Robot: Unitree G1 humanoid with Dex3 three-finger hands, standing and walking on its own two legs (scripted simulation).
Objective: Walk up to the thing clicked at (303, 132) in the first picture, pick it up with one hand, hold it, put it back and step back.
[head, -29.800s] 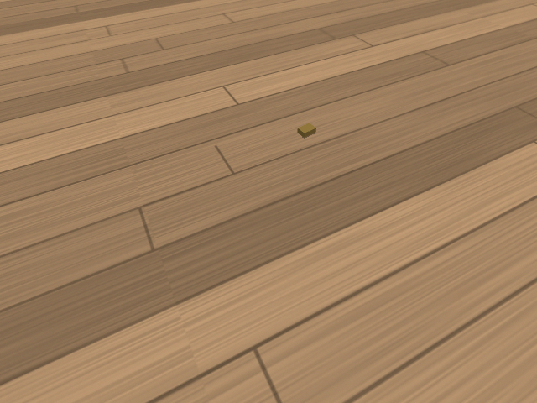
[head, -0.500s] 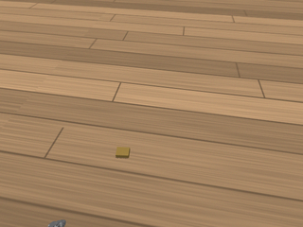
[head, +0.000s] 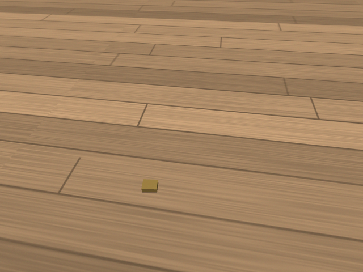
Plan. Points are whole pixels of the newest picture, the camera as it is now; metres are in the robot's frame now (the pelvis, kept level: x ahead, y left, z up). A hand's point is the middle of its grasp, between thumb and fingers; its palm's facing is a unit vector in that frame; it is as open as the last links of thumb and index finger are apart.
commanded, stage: stand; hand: left
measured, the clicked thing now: (150, 185) +0.77 +0.25 -0.77
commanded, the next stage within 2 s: walk up in 0.56 s
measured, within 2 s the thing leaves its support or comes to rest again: neither
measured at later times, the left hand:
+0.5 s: hand out of the picture +0.08 +0.24 -0.15, palm faces -0.03 -0.94 -0.35, open 7.4 cm
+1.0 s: hand out of the picture +0.11 +0.34 -0.18, palm faces -0.04 -0.94 -0.34, open 7.4 cm
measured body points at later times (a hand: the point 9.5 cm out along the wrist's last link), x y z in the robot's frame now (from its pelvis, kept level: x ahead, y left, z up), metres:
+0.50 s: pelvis +0.00 -0.01 +0.00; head +0.00 -0.02 +0.45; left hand +0.09 +0.29 -0.13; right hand +0.07 -0.31 -0.14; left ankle +0.01 +0.13 -0.75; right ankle +0.03 -0.12 -0.75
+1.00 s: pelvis +0.09 +0.06 -0.02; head +0.08 +0.09 +0.43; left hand +0.11 +0.39 -0.16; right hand +0.12 -0.27 -0.11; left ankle +0.13 +0.16 -0.75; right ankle +0.08 -0.08 -0.69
